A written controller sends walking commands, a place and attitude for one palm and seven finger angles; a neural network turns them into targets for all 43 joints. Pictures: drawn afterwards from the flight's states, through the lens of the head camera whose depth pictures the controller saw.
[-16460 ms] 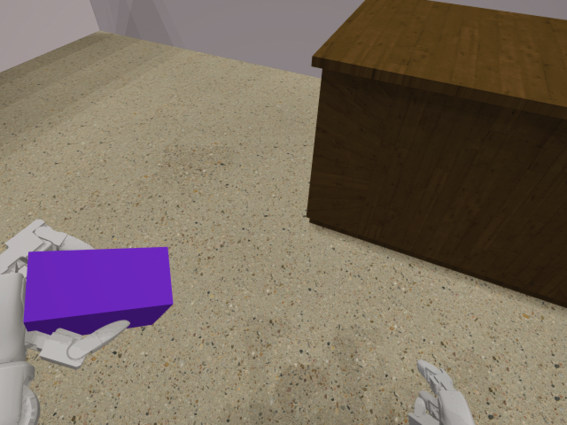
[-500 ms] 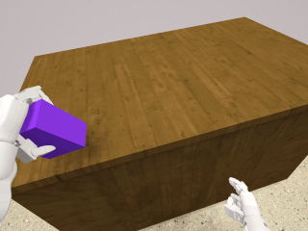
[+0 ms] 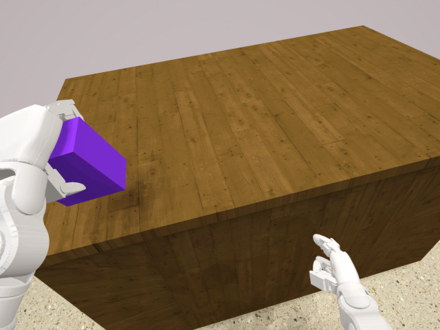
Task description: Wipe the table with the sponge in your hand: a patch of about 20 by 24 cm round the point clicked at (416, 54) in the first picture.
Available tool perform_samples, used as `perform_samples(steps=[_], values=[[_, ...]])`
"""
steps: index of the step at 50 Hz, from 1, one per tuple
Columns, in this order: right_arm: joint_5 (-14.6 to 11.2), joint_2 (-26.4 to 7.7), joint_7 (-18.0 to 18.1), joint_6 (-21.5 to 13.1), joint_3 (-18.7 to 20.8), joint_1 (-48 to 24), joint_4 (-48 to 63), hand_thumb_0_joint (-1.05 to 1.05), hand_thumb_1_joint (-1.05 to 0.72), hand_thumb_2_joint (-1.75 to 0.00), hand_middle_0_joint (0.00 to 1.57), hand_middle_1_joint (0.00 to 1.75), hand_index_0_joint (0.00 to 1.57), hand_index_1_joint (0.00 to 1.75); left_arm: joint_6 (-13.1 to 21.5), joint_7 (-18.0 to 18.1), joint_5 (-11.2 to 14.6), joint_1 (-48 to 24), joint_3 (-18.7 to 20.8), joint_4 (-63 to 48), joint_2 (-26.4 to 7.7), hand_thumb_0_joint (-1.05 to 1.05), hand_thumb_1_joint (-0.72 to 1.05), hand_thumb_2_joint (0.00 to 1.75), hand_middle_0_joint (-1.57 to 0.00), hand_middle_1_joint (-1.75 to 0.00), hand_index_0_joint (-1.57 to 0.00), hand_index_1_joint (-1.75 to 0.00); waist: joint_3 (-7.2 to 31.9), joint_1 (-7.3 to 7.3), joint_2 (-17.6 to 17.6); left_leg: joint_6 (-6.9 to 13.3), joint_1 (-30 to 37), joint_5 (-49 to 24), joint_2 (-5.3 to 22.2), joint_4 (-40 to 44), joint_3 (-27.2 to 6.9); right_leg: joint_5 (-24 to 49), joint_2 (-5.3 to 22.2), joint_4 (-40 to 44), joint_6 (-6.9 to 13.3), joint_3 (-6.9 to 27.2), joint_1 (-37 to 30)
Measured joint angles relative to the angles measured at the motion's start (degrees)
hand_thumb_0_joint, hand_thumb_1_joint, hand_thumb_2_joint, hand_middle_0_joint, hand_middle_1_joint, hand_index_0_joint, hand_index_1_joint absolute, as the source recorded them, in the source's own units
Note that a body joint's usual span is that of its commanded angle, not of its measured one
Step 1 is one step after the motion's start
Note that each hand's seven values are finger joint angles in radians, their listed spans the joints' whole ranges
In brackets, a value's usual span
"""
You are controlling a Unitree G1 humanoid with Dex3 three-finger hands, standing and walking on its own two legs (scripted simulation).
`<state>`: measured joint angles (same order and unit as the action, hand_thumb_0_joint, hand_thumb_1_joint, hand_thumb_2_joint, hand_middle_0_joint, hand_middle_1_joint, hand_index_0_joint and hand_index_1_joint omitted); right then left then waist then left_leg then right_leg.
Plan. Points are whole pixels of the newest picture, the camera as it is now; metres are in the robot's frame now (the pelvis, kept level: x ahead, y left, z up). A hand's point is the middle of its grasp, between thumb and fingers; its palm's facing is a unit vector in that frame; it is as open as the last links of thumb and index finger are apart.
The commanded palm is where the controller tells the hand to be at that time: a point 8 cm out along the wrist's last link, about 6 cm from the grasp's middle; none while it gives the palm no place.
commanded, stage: turn the palm down, sponge in hand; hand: left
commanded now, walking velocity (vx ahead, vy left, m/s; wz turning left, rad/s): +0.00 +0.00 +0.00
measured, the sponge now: (81, 171) +0.26 +0.28 +0.19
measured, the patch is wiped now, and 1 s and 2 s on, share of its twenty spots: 0.00 0.00 0.00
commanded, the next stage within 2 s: move the sponge above the wiping area in 0.54 s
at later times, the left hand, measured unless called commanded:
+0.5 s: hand (80, 161) +0.25 +0.25 +0.23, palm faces +0.32 -0.09 -0.94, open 10.1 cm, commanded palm +0.19 +0.25 +0.30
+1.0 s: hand (85, 166) +0.26 +0.26 +0.21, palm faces +0.23 -0.05 -0.97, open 10.1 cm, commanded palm +0.21 +0.26 +0.29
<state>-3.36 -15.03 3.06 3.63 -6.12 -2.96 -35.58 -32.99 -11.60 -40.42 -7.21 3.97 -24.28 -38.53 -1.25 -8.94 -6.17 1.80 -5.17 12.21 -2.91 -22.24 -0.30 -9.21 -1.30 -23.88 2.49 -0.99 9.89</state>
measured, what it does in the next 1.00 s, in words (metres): stands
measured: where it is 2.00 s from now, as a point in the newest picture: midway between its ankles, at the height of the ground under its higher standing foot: outside the picture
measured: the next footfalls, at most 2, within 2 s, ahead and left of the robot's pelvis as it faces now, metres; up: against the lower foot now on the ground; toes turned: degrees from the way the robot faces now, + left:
none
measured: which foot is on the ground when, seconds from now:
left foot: down 0.00-1.00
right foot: down 0.00-1.00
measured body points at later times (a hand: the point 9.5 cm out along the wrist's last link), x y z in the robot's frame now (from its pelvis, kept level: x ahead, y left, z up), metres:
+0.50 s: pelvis +0.00 -0.03 +0.00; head -0.02 -0.08 +0.44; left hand +0.23 +0.25 +0.28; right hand +0.28 -0.21 -0.07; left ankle +0.00 +0.10 -0.74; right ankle +0.05 -0.09 -0.74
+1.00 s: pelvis -0.01 -0.03 +0.00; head -0.03 -0.09 +0.44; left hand +0.24 +0.26 +0.26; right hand +0.26 -0.21 -0.07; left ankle +0.00 +0.10 -0.74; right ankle +0.05 -0.09 -0.74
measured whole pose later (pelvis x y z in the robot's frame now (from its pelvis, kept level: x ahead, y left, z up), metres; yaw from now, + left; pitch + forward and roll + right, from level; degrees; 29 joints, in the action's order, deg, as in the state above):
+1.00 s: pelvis -0.01 -0.03 +0.00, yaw +0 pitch -5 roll +2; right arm -3.3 -15.8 4.2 0.7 -4.5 -0.9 -38.0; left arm -28.4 -9.5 -45.1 -10.0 -0.3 -12.5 -36.9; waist -1.0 -8.0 -6.8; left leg -0.4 -6.8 12.8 -1.4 -25.1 -1.0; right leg -10.0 -2.8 -26.8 4.7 -1.9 11.7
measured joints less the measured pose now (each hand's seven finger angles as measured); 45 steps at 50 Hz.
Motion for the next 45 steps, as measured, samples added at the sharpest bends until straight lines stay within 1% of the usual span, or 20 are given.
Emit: perform_samples(steps=[4,10,21,34,39,45], values=[[-0.1,-0.1,-0.3,0.4,0.1,0.3,0.0,0.02,-0.9,-0.9,0.2,0.3,0.2,0.3,0.1,0.4,-0.8,0.9,-0.1,-0.6,0.4,-0.02,-0.5,1.03,-0.71,-1.34,-0.75,-1.34,0.0,0.15,-0.3,-0.3,-0.2,0.1,0.3,-0.2,0.1,-0.1,-0.3,-0.3,0.3,0.1,0.3],[-0.1,-0.5,-0.4,0.4,0.5,0.8,-0.6,0.02,-0.9,-0.9,0.2,0.3,0.2,0.3,1.1,1.9,-1.6,2.2,-0.5,-0.4,0.9,-0.02,-0.5,1.03,-0.71,-1.34,-0.75,-1.34,0.0,0.25,-0.7,-0.7,-0.3,0.5,0.7,-0.7,0.1,-0.5,-0.7,-1.0,0.8,0.1,0.6],[-0.1,-1.0,0.1,-0.6,1.4,0.9,-1.1,0.02,-0.9,-0.9,0.2,0.3,0.2,0.3,1.7,3.1,-1.4,2.3,-0.4,1.3,1.5,-0.02,-0.5,1.03,-0.71,-1.34,-0.75,-1.34,0.1,0.49,-0.9,-1.7,-0.4,0.9,1.5,-1.7,-0.2,-0.9,-1.5,-1.9,1.7,-0.3,0.7],[-0.1,-1.1,0.2,-1.2,1.8,0.6,-1.0,0.02,-0.9,-0.9,0.2,0.3,0.2,0.3,2.6,3.2,-1.4,2.6,-0.5,2.1,1.2,-0.01,-0.5,1.03,-0.71,-1.34,-0.75,-1.34,0.8,0.56,-1.1,-2.3,-0.9,1.2,2.0,-2.7,-0.2,-1.1,-2.0,-2.8,2.3,-0.4,1.2],[-0.3,-1.1,0.5,-1.4,1.7,0.9,-1.2,0.02,-0.9,-0.9,0.2,0.3,0.2,0.3,2.8,3.0,-2.1,1.2,-0.9,5.5,1.0,-0.01,-0.5,1.03,-0.71,-1.34,-0.75,-1.34,0.7,0.68,-1.0,-2.4,-1.3,1.0,2.0,-3.0,-0.5,-0.8,-2.0,-2.8,2.4,-0.8,1.4],[-0.2,-1.2,1.1,-2.5,1.8,1.7,-1.7,0.02,-0.9,-0.9,0.2,0.3,0.2,0.3,3.3,2.5,-3.5,-1.1,-3.2,8.9,2.0,-0.01,-0.5,1.03,-0.71,-1.34,-0.75,-1.34,0.3,0.68,-0.8,-2.3,-1.5,0.7,1.7,-2.9,-0.8,-0.7,-1.6,-2.9,2.3,-1.0,1.5]])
